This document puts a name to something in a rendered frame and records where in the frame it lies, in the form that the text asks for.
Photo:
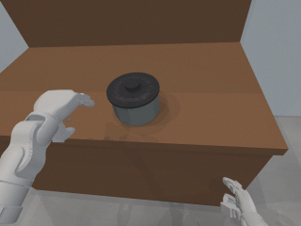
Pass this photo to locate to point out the robot left hand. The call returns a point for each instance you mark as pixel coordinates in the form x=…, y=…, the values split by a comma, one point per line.
x=60, y=103

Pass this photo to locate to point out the knob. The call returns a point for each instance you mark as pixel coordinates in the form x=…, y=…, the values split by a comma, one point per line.
x=132, y=84

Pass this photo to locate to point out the pot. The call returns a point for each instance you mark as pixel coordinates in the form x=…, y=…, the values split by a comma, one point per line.
x=138, y=116

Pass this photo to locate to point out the left robot forearm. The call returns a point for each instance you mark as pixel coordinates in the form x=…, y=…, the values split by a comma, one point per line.
x=22, y=161

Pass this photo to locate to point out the lid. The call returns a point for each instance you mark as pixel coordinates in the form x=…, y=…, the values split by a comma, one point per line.
x=119, y=96

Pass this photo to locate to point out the table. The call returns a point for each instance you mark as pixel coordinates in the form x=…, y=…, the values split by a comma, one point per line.
x=213, y=121

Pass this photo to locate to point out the robot right hand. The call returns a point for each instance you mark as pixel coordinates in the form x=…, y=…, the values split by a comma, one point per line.
x=234, y=207

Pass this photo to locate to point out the right robot forearm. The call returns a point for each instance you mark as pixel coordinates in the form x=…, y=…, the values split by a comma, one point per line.
x=251, y=218

